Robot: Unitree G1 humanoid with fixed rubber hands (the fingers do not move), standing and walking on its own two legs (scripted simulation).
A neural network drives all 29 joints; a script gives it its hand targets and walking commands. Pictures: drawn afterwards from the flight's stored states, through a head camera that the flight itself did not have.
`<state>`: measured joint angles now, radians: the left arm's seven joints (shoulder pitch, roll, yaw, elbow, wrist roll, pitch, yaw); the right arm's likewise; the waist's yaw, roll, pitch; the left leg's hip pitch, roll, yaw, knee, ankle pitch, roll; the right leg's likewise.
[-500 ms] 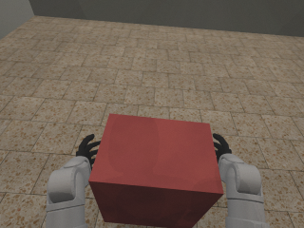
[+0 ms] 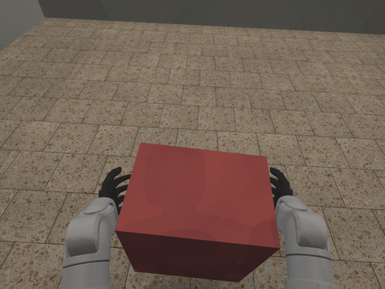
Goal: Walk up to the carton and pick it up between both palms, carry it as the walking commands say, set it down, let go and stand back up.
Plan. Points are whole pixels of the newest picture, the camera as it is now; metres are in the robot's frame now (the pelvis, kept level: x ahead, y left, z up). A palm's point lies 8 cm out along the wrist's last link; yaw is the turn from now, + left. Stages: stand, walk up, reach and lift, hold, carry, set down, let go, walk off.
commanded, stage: carry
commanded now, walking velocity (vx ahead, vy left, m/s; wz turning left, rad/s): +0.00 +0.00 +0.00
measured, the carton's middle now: (194, 219) +0.28 -0.01 -0.02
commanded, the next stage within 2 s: none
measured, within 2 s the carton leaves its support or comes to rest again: neither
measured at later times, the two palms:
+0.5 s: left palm (124, 192) +0.29 +0.13 +0.07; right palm (301, 197) +0.28 -0.22 +0.07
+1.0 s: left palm (228, 181) +0.34 -0.08 +0.04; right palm out of the picture +0.25 -0.42 +0.04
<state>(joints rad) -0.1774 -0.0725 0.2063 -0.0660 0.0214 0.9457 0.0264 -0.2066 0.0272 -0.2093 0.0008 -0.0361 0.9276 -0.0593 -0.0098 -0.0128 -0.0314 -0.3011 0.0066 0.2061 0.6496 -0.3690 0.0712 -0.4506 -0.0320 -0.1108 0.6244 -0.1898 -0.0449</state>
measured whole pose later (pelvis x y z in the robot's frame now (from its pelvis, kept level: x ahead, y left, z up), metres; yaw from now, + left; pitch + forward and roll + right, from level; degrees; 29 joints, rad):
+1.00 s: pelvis +0.02 -0.17 -0.01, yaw -14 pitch +5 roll +2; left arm -0.17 -0.08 0.20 -0.41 0.01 1.19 0.04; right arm -0.22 0.03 -0.20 -0.33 -0.04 1.18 -0.05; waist -0.01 -0.03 0.07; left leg -0.49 0.10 0.18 1.14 -0.58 -0.05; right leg -0.47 0.18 -0.05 0.71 -0.33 -0.20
